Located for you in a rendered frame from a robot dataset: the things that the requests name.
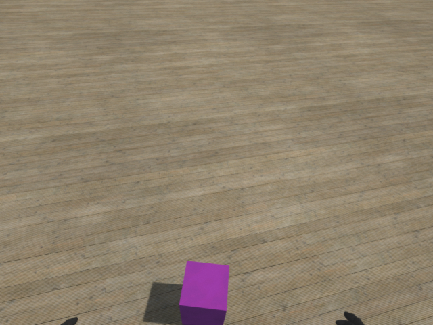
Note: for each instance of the right robot hand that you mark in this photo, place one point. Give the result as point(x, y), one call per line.
point(351, 320)

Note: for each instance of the carton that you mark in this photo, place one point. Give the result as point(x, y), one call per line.
point(204, 294)

